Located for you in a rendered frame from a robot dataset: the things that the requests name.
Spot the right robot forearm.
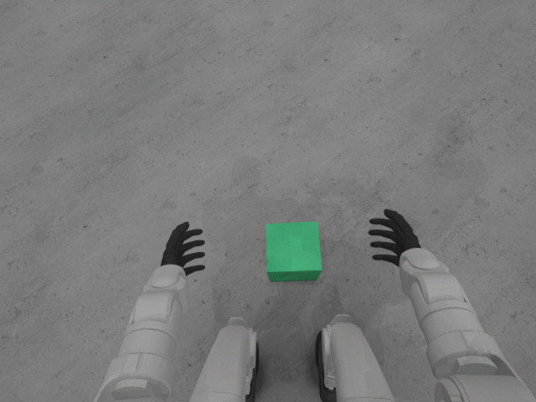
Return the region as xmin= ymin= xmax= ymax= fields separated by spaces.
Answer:
xmin=399 ymin=248 xmax=536 ymax=402

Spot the robot right thigh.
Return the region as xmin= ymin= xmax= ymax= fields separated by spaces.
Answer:
xmin=322 ymin=322 xmax=395 ymax=402

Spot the right robot hand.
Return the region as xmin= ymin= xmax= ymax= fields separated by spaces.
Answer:
xmin=368 ymin=209 xmax=421 ymax=266

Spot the robot right upper arm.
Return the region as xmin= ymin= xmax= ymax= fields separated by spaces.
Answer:
xmin=435 ymin=374 xmax=535 ymax=402

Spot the left robot forearm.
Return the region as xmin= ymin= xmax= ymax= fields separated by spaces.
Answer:
xmin=94 ymin=265 xmax=189 ymax=402

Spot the carton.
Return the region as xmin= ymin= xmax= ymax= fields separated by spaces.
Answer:
xmin=265 ymin=222 xmax=322 ymax=282

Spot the left robot hand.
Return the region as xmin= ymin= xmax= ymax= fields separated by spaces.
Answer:
xmin=161 ymin=222 xmax=205 ymax=276

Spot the robot right foot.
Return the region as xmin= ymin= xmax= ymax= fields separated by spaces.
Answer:
xmin=316 ymin=331 xmax=337 ymax=402

